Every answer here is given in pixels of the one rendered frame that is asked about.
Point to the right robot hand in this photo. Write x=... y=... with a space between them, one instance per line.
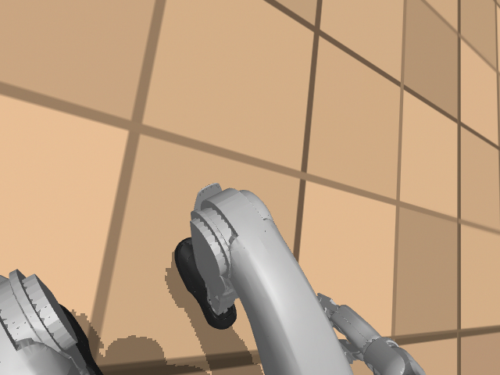
x=357 y=331

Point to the left robot foot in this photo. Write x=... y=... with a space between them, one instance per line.
x=82 y=344

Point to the right robot foot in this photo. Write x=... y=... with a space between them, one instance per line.
x=185 y=261

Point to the right robot arm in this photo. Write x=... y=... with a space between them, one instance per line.
x=384 y=357

